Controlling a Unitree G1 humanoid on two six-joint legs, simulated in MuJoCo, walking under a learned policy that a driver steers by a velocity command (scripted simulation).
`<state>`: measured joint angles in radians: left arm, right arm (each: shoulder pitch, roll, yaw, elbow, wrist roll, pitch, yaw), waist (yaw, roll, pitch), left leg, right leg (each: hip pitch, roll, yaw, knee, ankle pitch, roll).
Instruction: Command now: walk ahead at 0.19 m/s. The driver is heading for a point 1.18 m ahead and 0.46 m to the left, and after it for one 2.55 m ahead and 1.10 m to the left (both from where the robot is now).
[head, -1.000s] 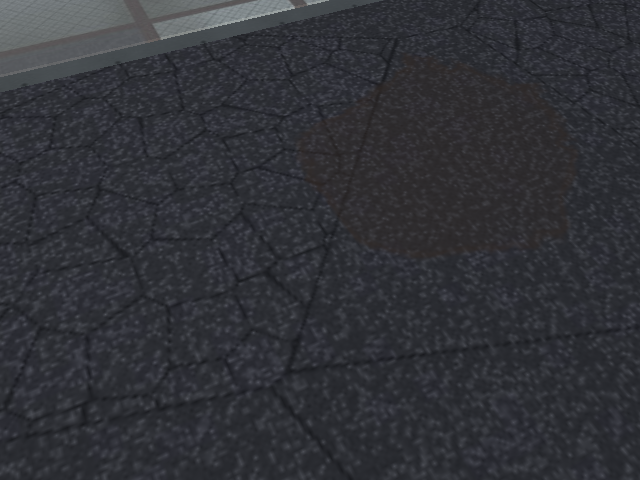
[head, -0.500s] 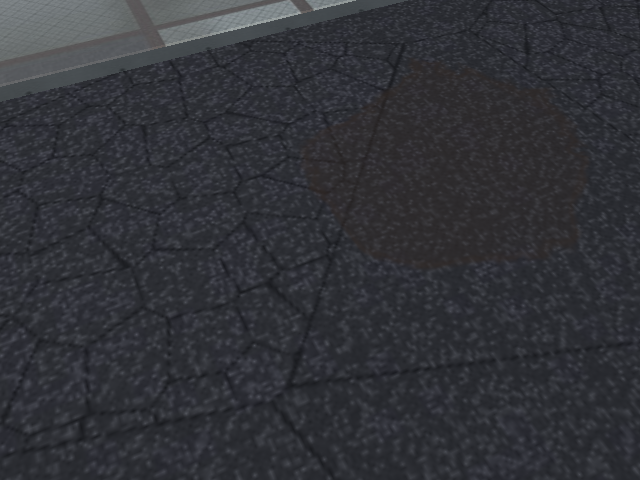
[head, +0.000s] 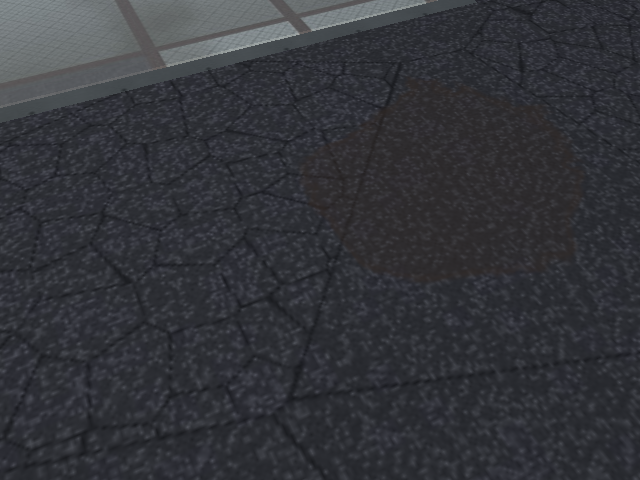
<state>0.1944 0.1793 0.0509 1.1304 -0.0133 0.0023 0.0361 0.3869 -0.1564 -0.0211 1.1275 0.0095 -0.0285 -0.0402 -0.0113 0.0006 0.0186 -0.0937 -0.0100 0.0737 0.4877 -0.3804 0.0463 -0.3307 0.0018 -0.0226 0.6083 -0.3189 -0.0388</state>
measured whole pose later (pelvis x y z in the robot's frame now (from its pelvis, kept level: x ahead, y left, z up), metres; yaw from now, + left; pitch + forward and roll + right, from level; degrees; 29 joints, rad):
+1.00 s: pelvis +0.42 +0.06 +0.01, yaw +27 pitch +1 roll +0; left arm 0.08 0.28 0.07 0.80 0.01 -0.12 0.02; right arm 0.29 -0.24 -0.08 0.84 0.01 -0.08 0.02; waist -0.03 -0.03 0.03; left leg -0.23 -0.14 -0.03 0.37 -0.15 0.13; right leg -0.65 -0.13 0.08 1.07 -0.24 0.02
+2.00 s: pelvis +0.83 +0.37 +0.01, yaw +42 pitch +2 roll +1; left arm 0.23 0.31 0.06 0.82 -0.03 -0.06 -0.01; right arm 0.29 -0.25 -0.06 0.76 -0.01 -0.09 0.03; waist -0.02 -0.05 0.00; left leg -0.19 -0.03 0.09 0.34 -0.18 0.06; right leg -0.64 -0.10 0.05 1.11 -0.23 0.00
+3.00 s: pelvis +1.12 +0.55 +0.01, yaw +8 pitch +2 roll -1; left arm 0.16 0.34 0.09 0.63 -0.02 0.06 0.02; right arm 0.16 -0.26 -0.05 0.69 -0.02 -0.01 -0.03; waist -0.02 -0.04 0.03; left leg -0.32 0.03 -0.01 0.48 -0.20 0.00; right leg -0.53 0.07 0.09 1.12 -0.47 0.08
